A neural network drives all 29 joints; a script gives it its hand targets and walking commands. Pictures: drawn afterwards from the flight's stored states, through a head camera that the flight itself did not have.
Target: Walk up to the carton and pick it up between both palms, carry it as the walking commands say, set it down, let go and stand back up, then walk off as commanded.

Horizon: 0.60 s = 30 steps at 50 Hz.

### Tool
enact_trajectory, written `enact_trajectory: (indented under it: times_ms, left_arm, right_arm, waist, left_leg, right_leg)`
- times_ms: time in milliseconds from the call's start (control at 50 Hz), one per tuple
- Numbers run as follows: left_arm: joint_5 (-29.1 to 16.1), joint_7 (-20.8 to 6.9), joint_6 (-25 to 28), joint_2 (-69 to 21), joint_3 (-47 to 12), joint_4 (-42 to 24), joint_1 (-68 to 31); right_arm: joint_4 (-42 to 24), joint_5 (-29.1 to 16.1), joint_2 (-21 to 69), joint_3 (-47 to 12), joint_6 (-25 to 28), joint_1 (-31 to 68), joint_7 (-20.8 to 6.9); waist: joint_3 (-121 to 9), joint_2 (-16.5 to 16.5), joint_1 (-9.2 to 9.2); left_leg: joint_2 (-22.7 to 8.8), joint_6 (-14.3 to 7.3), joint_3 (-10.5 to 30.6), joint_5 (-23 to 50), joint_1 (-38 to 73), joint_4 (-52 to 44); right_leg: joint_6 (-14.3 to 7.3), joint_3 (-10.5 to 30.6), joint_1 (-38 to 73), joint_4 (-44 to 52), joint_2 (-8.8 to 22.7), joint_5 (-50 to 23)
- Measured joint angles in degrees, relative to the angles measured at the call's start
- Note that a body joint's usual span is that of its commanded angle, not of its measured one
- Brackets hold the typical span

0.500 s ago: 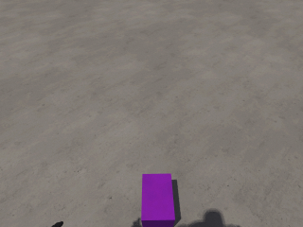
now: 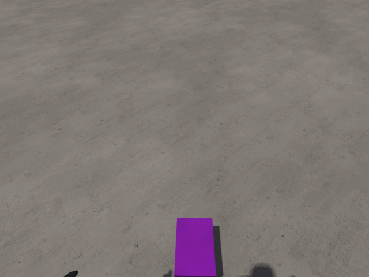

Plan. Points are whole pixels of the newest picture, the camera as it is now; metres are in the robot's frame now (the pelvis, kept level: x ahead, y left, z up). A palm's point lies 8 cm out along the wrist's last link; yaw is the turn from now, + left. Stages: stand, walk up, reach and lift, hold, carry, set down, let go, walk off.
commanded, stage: walk up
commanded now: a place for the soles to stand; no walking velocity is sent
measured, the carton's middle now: (194, 252) +0.40 +0.00 -0.67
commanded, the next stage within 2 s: reach and lift in 0.10 s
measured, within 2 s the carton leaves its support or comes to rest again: neither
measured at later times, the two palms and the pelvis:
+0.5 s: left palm out of the picture +0.17 +0.27 -0.13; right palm out of the picture +0.16 -0.27 -0.12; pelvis -0.03 +0.00 -0.03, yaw -2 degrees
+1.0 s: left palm (121, 235) +0.29 +0.22 -0.18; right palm (272, 233) +0.31 -0.22 -0.18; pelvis -0.09 +0.00 -0.09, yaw -1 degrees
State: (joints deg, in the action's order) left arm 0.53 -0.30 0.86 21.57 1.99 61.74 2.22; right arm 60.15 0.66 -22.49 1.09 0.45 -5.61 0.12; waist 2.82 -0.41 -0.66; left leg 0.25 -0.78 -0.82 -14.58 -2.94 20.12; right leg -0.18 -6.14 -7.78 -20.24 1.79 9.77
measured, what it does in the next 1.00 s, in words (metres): lowers itself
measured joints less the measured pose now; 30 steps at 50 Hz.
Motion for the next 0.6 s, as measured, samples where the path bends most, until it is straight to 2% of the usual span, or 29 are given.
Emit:
enact_trajectory:
  times_ms: [140,160,220,280,360,460,520,600]
  left_arm:
    - [0.04,0.07,-0.02,0.45,0.31,-0.58,-0.09]
    - [0.69,-0.34,-1.57,0.26,1.27,-3.39,0.42]
    - [2.06,-1.74,-6.47,-0.58,2.87,-15.55,0.91]
    - [2.87,-2.40,-10.59,-1.64,3.83,-22.19,-0.62]
    - [4.71,-2.18,-13.67,-4.01,6.44,-27.14,-0.37]
    - [1.62,-2.69,-13.20,-6.23,8.14,-29.19,0.08]
    - [-0.40,-2.09,-13.12,-7.34,8.31,-30.20,-2.52]
    - [-0.34,-0.50,-14.19,-7.77,7.86,-29.90,-9.66]
  right_arm:
    - [-0.30,0.22,0.37,-0.19,-0.21,0.02,-0.36]
    - [-3.15,-0.11,0.68,0.70,-1.70,-0.49,-0.68]
    - [-18.14,-0.04,2.69,2.60,-6.67,-0.40,-1.94]
    - [-25.53,1.72,4.88,3.41,-11.02,2.59,-2.72]
    - [-26.24,2.14,6.48,4.55,-14.94,2.35,-3.13]
    - [-29.15,1.89,6.99,6.05,-14.94,2.54,-2.94]
    - [-30.91,0.65,6.84,6.01,-14.61,6.60,-2.68]
    - [-29.41,0.17,6.33,4.98,-16.13,14.53,-2.55]
  waist:
    - [0.37,0.13,-0.10]
    - [0.08,0.11,-0.29]
    - [2.85,0.28,-0.79]
    - [5.59,0.46,-0.50]
    - [5.10,0.31,-1.03]
    - [4.35,0.87,-0.17]
    - [3.44,0.93,0.41]
    - [2.04,0.79,0.07]
  left_leg:
    - [0.14,0.03,0.58,-0.07,-0.46,0.39]
    - [0.07,0.11,0.50,-0.48,-1.94,1.65]
    - [-0.71,0.21,-0.23,-2.93,-5.92,7.45]
    - [-1.52,0.33,-0.57,-4.31,-8.89,11.24]
    - [-1.80,0.48,-0.96,-5.20,-13.34,13.95]
    - [-1.58,0.34,-0.92,-7.97,-21.43,21.08]
    - [-1.36,0.30,-1.22,-9.24,-26.33,25.07]
    - [-1.12,0.25,-1.58,-10.33,-32.13,29.52]
  right_leg:
    - [-0.01,-0.56,-0.22,-0.37,0.21,0.30]
    - [-0.02,-0.48,-1.63,-1.37,0.20,0.56]
    - [-0.21,0.24,-5.23,-5.46,-0.39,1.70]
    - [-0.53,0.58,-7.74,-7.73,-1.08,1.97]
    - [-0.61,1.00,-12.40,-10.39,-1.21,2.61]
    - [-0.53,1.10,-20.72,-17.91,-0.57,5.54]
    - [-0.45,1.50,-25.95,-22.29,-0.12,6.87]
    - [-0.51,1.98,-32.11,-27.10,0.34,7.98]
